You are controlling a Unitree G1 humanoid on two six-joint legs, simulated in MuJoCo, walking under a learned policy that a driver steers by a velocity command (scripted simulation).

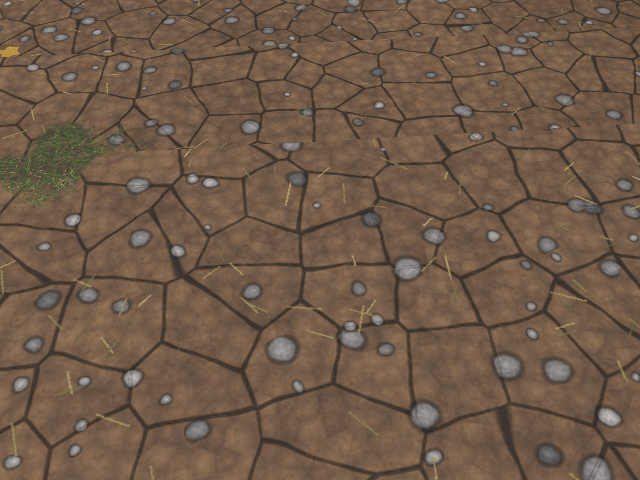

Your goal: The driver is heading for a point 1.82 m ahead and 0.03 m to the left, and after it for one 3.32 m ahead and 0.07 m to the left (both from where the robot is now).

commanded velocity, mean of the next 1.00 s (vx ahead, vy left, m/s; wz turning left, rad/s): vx -0.08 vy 0.00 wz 0.19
